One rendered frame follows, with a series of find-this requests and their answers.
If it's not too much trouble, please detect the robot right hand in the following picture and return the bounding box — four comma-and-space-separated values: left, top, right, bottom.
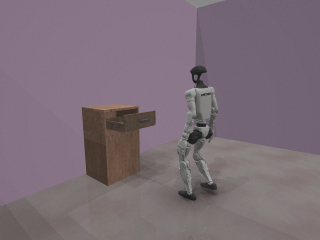
208, 128, 214, 143

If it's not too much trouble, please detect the cabinet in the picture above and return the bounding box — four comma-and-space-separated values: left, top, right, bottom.
81, 104, 140, 186

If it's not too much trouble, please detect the robot left hand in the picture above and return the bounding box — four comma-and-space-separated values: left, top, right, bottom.
176, 139, 188, 158

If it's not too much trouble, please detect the robot head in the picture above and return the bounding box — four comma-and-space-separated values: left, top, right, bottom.
190, 65, 208, 89

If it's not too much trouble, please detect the robot right shin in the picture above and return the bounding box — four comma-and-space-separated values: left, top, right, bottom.
194, 152, 213, 185

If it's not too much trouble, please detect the handle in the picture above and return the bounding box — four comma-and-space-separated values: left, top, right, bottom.
138, 119, 150, 123

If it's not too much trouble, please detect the left robot upper arm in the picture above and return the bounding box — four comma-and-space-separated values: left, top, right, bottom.
185, 88, 197, 119

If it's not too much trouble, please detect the left robot forearm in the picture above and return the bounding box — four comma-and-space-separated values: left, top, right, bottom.
181, 111, 194, 140

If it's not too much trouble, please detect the right robot forearm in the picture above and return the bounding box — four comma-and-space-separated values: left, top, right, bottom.
208, 111, 218, 129

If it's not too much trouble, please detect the right robot upper arm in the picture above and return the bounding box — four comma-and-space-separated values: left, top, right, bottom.
209, 87, 218, 113

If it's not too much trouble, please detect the drawer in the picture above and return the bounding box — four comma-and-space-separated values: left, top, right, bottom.
106, 110, 156, 133

